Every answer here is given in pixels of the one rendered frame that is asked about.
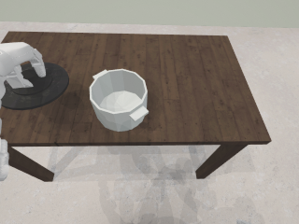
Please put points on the robot left hand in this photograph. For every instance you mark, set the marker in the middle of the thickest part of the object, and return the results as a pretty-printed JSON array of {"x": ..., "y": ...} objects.
[{"x": 21, "y": 52}]

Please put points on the pot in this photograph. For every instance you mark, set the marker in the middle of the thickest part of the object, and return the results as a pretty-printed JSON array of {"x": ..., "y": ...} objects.
[{"x": 119, "y": 98}]

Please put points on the left robot forearm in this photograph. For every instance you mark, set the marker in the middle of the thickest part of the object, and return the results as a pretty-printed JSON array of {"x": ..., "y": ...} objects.
[{"x": 6, "y": 67}]

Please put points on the knob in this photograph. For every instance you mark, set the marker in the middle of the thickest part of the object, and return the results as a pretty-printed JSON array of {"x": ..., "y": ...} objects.
[{"x": 30, "y": 75}]

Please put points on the table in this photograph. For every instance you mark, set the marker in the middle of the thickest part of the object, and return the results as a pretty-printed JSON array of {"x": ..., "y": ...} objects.
[{"x": 197, "y": 96}]

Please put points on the lid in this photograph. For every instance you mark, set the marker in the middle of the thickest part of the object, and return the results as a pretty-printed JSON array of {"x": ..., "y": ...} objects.
[{"x": 44, "y": 91}]

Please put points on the left robot upper arm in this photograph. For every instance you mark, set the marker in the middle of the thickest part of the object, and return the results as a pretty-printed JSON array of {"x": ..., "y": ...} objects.
[{"x": 4, "y": 157}]

